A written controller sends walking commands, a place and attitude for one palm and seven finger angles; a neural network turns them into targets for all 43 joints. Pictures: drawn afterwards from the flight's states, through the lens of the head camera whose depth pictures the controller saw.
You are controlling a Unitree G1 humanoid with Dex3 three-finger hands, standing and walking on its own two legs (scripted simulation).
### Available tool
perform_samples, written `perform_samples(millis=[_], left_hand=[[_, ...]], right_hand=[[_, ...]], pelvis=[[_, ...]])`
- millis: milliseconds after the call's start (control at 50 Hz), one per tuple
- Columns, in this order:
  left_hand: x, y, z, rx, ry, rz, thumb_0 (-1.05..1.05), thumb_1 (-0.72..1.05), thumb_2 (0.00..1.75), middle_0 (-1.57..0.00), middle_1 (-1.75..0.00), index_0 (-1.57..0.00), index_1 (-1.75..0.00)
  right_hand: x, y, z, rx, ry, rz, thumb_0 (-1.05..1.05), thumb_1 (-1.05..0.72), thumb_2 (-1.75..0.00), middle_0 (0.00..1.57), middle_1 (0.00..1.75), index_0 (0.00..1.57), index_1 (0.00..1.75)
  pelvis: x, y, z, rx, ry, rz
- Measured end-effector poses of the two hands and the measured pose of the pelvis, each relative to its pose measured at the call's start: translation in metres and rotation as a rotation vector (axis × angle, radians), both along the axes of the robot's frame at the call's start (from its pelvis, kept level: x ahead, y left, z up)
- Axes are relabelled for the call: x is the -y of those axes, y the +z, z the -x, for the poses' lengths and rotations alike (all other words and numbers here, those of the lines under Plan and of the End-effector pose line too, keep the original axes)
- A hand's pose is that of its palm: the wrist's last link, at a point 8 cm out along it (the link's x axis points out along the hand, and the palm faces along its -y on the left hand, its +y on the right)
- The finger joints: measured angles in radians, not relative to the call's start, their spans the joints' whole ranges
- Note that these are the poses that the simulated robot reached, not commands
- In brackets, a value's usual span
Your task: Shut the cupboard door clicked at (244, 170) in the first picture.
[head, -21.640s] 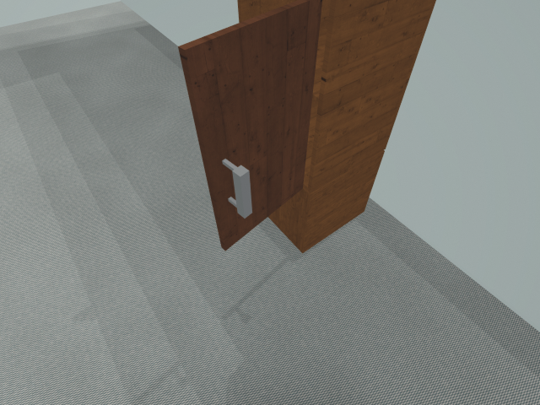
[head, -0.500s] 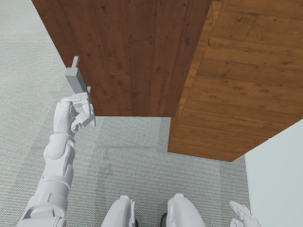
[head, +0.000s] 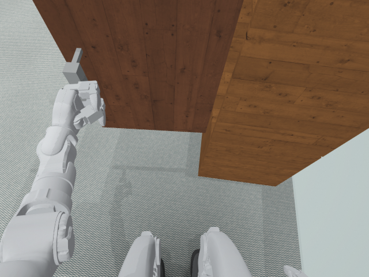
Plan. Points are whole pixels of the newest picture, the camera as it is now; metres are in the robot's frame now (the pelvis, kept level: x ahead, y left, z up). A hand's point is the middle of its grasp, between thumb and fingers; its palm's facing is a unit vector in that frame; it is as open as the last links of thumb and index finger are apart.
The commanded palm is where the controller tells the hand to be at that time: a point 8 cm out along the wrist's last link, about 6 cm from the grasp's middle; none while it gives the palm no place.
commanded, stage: push the door shut along its arc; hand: left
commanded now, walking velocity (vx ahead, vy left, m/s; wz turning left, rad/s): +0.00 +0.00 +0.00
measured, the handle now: (86, 83) +0.53 +0.22 +0.04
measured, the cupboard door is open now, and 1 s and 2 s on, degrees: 95 82 66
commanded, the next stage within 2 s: pull the fist back off the door in 1.30 s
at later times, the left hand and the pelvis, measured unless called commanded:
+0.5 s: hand (125, 85) +0.52 +0.13 +0.04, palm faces -0.30 -0.95 -0.03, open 3.1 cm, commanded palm +0.53 +0.17 +0.04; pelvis -0.01 +0.01 -0.02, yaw -2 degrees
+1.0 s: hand (131, 72) +0.56 +0.12 +0.04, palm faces -0.38 -0.93 -0.04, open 3.0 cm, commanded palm +0.58 +0.12 +0.04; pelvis +0.00 +0.01 -0.02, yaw -2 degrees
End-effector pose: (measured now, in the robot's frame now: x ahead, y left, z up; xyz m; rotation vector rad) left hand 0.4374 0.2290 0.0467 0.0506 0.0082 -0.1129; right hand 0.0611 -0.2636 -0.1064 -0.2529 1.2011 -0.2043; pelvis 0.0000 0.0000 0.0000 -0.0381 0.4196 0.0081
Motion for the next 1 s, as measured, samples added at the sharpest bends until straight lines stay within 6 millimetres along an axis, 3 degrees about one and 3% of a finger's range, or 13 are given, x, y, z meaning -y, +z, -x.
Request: perform_samples(millis=[300, 540, 720, 840, 1000], left_hand=[[0.007, -0.002, -0.044, -0.013, -0.088, 0.004, 0.02, 0.90, 0.90, -1.30, -1.50, -1.30, -1.50], [0.050, -0.001, -0.090, -0.031, -0.192, 0.025, 0.02, 0.90, 0.90, -1.30, -1.50, -1.30, -1.50], [0.051, 0.001, -0.113, -0.033, -0.214, -0.003, -0.01, 0.87, 0.90, -1.29, -1.50, -1.30, -1.50], [0.050, 0.000, -0.115, -0.064, -0.245, -0.014, -0.02, 0.87, 0.91, -1.29, -1.50, -1.30, -1.50], [0.054, 0.002, -0.123, -0.079, -0.270, -0.009, -0.01, 0.89, 0.95, -1.29, -1.50, -1.30, -1.50]], right_hand=[[0.005, -0.002, 0.040, -0.080, -0.029, 0.054, 0.01, -0.91, -0.90, 0.20, 0.30, 0.20, 0.30], [-0.012, -0.001, 0.069, -0.129, -0.096, 0.046, 0.00, -0.91, -0.90, 0.20, 0.30, 0.20, 0.30], [-0.028, -0.003, 0.091, -0.203, -0.152, 0.004, 0.00, -0.91, -0.90, 0.20, 0.30, 0.20, 0.30], [-0.029, -0.001, 0.092, -0.241, -0.150, -0.002, 0.00, -0.91, -0.90, 0.20, 0.30, 0.20, 0.30], [-0.013, 0.003, 0.081, -0.219, -0.114, 0.063, 0.00, -0.91, -0.90, 0.20, 0.30, 0.20, 0.30]], pelvis=[[-0.005, -0.014, 0.011, -0.049, 0.002, 0.027], [-0.015, -0.019, 0.006, -0.085, -0.020, 0.037], [-0.017, -0.020, -0.002, -0.107, -0.043, 0.034], [-0.016, -0.018, -0.006, -0.111, -0.035, 0.037], [-0.012, -0.021, -0.004, -0.123, -0.014, 0.049]])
